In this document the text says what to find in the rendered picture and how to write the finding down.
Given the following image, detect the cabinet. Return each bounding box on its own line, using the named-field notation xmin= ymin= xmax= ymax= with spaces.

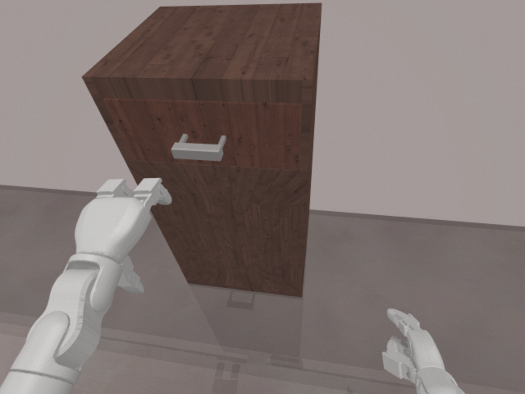
xmin=82 ymin=3 xmax=322 ymax=297

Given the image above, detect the left robot hand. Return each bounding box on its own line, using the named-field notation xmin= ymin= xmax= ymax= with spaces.
xmin=75 ymin=178 xmax=172 ymax=294

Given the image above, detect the drawer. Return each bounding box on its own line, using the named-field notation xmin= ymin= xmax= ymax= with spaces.
xmin=103 ymin=98 xmax=302 ymax=170

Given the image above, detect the robot left forearm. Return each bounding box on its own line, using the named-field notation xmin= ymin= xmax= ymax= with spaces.
xmin=0 ymin=253 xmax=123 ymax=394

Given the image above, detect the robot right forearm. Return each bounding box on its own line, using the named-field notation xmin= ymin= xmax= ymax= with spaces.
xmin=415 ymin=367 xmax=465 ymax=394

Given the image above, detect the handle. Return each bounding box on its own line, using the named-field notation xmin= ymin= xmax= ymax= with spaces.
xmin=171 ymin=134 xmax=226 ymax=161

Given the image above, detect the right robot hand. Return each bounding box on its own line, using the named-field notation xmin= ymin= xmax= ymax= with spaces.
xmin=382 ymin=309 xmax=445 ymax=384

